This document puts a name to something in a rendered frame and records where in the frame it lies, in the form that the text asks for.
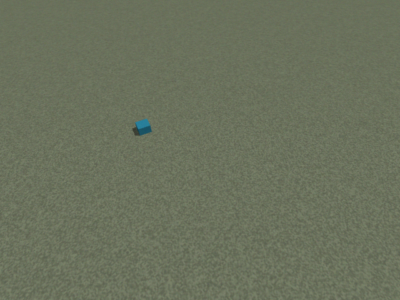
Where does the small box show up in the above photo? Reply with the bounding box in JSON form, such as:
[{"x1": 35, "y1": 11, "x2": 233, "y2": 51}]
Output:
[{"x1": 135, "y1": 119, "x2": 152, "y2": 136}]

